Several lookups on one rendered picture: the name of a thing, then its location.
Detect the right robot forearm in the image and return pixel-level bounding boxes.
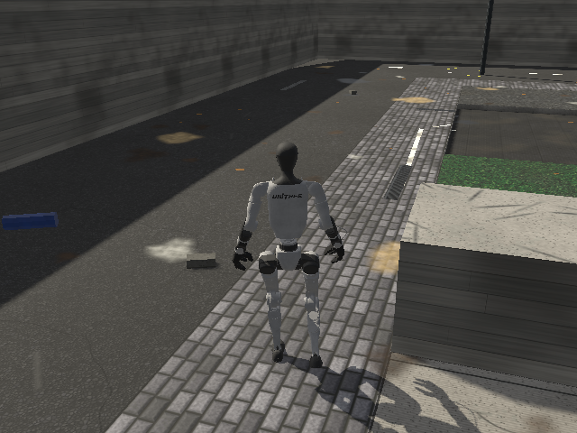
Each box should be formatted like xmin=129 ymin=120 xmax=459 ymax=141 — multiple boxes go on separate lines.
xmin=325 ymin=216 xmax=343 ymax=249

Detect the left robot upper arm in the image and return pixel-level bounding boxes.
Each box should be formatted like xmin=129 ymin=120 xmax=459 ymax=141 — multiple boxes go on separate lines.
xmin=243 ymin=181 xmax=269 ymax=232

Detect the left robot forearm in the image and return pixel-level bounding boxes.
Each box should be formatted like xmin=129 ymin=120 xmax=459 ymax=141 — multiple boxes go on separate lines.
xmin=234 ymin=218 xmax=252 ymax=254

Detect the robot right thigh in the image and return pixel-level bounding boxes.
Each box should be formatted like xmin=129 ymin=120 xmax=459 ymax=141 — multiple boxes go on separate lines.
xmin=301 ymin=251 xmax=320 ymax=311

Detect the robot left foot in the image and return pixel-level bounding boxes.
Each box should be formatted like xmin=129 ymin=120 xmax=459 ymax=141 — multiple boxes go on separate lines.
xmin=271 ymin=339 xmax=285 ymax=363

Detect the right robot upper arm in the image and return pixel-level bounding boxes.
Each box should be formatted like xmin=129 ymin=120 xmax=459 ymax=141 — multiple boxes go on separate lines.
xmin=306 ymin=180 xmax=333 ymax=230

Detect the left robot hand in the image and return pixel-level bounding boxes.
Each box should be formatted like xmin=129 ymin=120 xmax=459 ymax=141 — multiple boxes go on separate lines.
xmin=232 ymin=251 xmax=253 ymax=271

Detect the right robot hand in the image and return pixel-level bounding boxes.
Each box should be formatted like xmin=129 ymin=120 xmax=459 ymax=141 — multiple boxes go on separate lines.
xmin=324 ymin=245 xmax=344 ymax=263

